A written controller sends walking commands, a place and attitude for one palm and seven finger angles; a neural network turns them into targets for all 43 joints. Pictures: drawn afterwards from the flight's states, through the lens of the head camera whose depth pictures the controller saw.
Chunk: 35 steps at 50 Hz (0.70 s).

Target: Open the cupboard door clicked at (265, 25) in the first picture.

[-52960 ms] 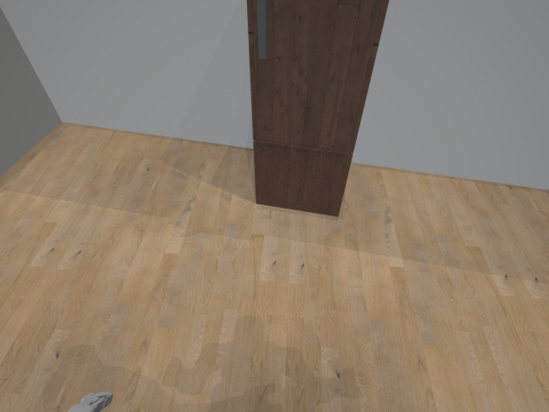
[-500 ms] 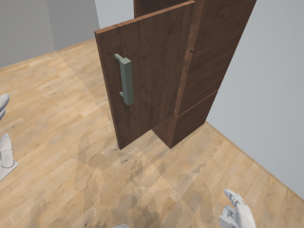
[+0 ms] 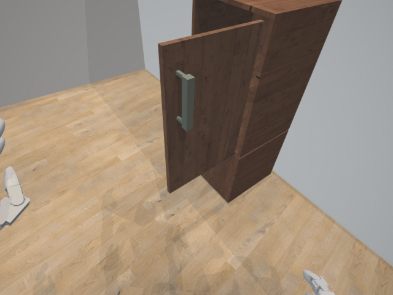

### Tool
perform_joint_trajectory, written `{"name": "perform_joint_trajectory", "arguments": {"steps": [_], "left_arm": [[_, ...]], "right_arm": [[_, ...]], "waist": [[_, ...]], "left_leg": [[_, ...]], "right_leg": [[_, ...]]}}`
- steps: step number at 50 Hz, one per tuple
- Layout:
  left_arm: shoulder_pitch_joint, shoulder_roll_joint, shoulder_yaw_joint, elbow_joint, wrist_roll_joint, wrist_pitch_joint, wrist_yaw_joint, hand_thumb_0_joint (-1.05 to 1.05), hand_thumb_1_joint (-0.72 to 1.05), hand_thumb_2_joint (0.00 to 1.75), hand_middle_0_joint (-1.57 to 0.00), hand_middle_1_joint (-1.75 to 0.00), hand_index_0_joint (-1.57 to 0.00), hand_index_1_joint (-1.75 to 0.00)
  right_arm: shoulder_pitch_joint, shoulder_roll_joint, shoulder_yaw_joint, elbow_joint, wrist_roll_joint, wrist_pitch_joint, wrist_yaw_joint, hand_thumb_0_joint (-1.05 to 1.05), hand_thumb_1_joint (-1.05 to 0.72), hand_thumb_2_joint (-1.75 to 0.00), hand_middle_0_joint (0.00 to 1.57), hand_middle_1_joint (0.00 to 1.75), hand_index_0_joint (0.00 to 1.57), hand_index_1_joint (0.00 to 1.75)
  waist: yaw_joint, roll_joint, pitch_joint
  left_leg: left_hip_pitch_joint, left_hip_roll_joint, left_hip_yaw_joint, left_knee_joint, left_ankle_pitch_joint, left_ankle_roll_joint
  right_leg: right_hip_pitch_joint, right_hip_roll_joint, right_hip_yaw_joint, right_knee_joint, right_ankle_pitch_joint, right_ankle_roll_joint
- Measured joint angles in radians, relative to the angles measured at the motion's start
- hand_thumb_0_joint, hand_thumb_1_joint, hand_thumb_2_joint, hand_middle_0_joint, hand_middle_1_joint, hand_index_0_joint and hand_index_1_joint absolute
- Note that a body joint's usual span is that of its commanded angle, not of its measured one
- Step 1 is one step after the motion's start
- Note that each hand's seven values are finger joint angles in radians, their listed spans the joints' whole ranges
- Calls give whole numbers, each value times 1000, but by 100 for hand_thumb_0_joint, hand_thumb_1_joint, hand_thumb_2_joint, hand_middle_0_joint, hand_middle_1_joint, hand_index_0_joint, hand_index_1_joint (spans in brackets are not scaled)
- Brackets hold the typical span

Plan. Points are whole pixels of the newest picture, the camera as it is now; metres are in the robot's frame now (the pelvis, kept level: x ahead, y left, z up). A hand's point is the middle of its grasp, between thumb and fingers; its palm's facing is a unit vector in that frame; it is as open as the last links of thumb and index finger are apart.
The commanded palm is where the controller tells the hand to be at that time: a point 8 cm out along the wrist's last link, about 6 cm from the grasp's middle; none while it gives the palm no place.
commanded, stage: stop stepping back and stand still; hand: left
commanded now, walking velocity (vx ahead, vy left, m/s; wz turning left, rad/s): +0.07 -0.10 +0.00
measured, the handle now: (183, 101) +0.59 +0.09 +0.11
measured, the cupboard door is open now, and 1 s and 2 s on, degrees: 91 91 91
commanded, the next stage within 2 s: let the arm hang, fingers relaxed in 0.66 s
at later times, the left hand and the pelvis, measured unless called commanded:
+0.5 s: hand (58, 188) +0.23 +0.24 +0.16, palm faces +0.41 -0.77 -0.50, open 7.4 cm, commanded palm +0.17 +0.28 +0.19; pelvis +0.03 -0.02 +0.01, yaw +0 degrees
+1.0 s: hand out of the picture +0.11 +0.20 -0.11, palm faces +0.00 -0.94 -0.34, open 7.4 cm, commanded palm none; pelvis -0.01 -0.02 +0.00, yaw +2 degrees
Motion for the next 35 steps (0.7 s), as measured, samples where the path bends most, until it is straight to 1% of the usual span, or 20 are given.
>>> {"name": "perform_joint_trajectory", "arguments": {"steps": [1, 2, 4, 5, 6, 7, 9, 12, 13, 14, 15, 17, 19, 21, 22, 24, 26, 28, 32, 35], "left_arm": [[-21, -10, -1, 16, -1, 5, 4, 1, 89, 90, -21, -30, -21, -30], [-42, -19, -1, 35, 2, 12, 8, 1, 89, 90, -21, -30, -21, -30], [-60, -22, 4, 64, 6, 19, 9, 1, 89, 90, -21, -30, -21, -30], [-57, -16, 5, 64, 6, 25, 6, 1, 89, 90, -20, -30, -21, -30], [-47, -7, 6, 53, 6, 30, 3, 1, 89, 90, -20, -30, -21, -30], [-30, 2, 7, 33, 5, 34, 1, 1, 89, 90, -20, -30, -21, -30], [19, 20, 9, -24, 4, 33, -3, 1, 89, 90, -20, -30, -21, -30], [93, 45, 13, -91, 5, 16, -9, 1, 89, 90, -21, -30, -21, -30], [110, 56, 19, -99, 6, 9, -10, 1, 89, 90, -21, -30, -21, -30], [120, 66, 26, -100, 5, 2, -11, 1, 89, 90, -21, -30, -21, -30], [116, 62, 25, -87, 6, -5, -13, 1, 89, 90, -21, -30, -21, -30], [93, 44, 14, -47, 2, -5, -21, 1, 89, 90, -21, -30, -21, -30], [69, 28, 6, -10, -5, 6, -23, 1, 89, 90, -21, -30, -21, -30], [56, 10, 4, 19, -10, 15, -22, 1, 89, 90, -21, -30, -21, -30], [53, 3, 4, 29, -11, 18, -22, 1, 89, 90, -21, -30, -21, -30], [45, -6, -1, 47, -14, 24, -22, 1, 89, 90, -21, -30, -21, -30], [44, -14, -8, 50, -14, 33, -23, 1, 89, 90, -21, -30, -21, -30], [50, -15, -16, 35, -9, 39, -24, 1, 89, 90, -21, -30, -21, -30], [64, 3, -31, -17, -7, 32, -27, 1, 89, 90, -21, -30, -21, -30], [81, 26, -23, -48, -11, 18, -27, 1, 89, 90, -21, -30, -21, -30]], "right_arm": [[-7, 0, -3, 4, 2, -5, -5, 1, -90, -90, 20, 30, 20, 30], [-18, 9, -5, 10, 2, -9, -7, 1, -90, -90, 20, 30, 20, 30], [-30, 38, 1, 20, -3, -25, -4, 1, -90, -90, 20, 30, 20, 30], [-30, 55, 7, 23, -5, -34, 2, 1, -90, -90, 20, 30, 20, 30], [-26, 70, 14, 24, -6, -42, 10, 1, -91, -90, 20, 30, 20, 30], [-22, 84, 23, 25, -5, -50, 19, 1, -90, -90, 20, 30, 20, 30], [-12, 102, 38, 21, -6, -65, 33, 1, -90, -90, 20, 30, 20, 30], [-3, 107, 49, 6, -9, -74, 42, 1, -90, -90, 21, 30, 20, 30], [-3, 104, 50, 2, -8, -74, 43, 1, -90, -90, 21, 30, 20, 30], [-7, 100, 50, -2, -7, -72, 42, 1, -90, -90, 21, 30, 20, 30], [-20, 89, 46, 2, -5, -67, 41, 1, -90, -90, 21, 30, 21, 30], [-44, 61, 33, 13, -4, -56, 37, 1, -90, -90, 21, 30, 21, 30], [-59, 35, 15, 23, 3, -46, 33, 1, -90, -90, 21, 30, 21, 30], [-69, 13, 0, 25, 10, -37, 27, 1, -90, -90, 21, 30, 20, 30], [-72, 4, -6, 23, 12, -34, 24, 1, -90, -90, 21, 30, 20, 30], [-78, -5, -16, 22, 15, -31, 16, 1, -90, -90, 21, 30, 20, 30], [-84, -9, -21, 10, 15, -29, 12, 1, -91, -90, 20, 30, 20, 30], [-92, -13, -22, -11, 15, -31, 10, 1, -91, -90, 20, 30, 20, 30], [-111, -11, -23, -48, 15, -35, 11, 1, -91, -90, 20, 30, 20, 30], [-122, -1, -19, -65, 16, -32, 14, 1, -91, -90, 20, 30, 20, 30]], "waist": [[-9, 1, 10], [-13, -6, 28], [-25, -19, 57], [-34, -25, 65], [-42, -31, 71], [-46, -36, 75], [-45, -42, 80], [-32, -33, 80], [-25, -32, 78], [-18, -33, 76], [-11, -14, 81], [-9, 26, 84], [-4, 47, 76], [-7, 54, 69], [-11, 55, 66], [-18, 37, 67], [-15, 14, 75], [-14, -1, 86], [-16, -9, 104], [-19, -6, 105]], "left_leg": [[-7, -8, -3, -6, 50, 0], [-12, -19, 4, 9, 79, 0], [5, -32, 13, -12, 115, 3], [17, -36, 9, -40, 132, 2], [29, -37, 4, -70, 149, 0], [40, -36, 0, -99, 165, -4], [57, -28, -2, -142, 186, -14], [60, -14, 2, -156, 186, -29], [55, -14, 6, -146, 178, -34], [45, -17, 13, -128, 166, -38], [38, -7, 12, -106, 153, -43], [29, 6, -3, -81, 128, -40], [23, 2, -11, -47, 105, -34], [36, -3, -9, -40, 106, -28], [53, -4, -8, -63, 112, -26], [86, -12, -7, -113, 95, -34], [108, -21, 1, -146, 114, -40], [118, -23, 7, -162, 124, -38], [119, -19, 7, -168, 129, -40], [115, -14, 5, -167, 134, -41]], "right_leg": [[-24, -5, 6, 58, -58, 2], [-54, -5, 30, 138, -101, 2], [-111, 4, 55, 284, -118, 5], [-130, 8, 56, 321, -111, 9], [-140, 9, 51, 326, -95, 13], [-142, 9, 43, 305, -76, 17], [-128, 7, 25, 218, -35, 23], [-62, 6, -1, 42, 0, 27], [-29, 4, -3, -29, 26, 25], [-3, 1, 3, -91, 82, 15], [-1, 12, 1, -104, 126, -2], [1, 30, -9, -101, 123, -26], [3, 35, -9, -104, 107, -33], [8, 37, -8, -110, 100, -33], [11, 37, -11, -109, 96, -31], [18, 27, -12, -105, 87, -27], [27, 18, -4, -111, 86, -23], [30, 16, 1, -116, 90, -22], [34, 21, 1, -129, 101, -25], [36, 26, -1, -142, 112, -27]]}}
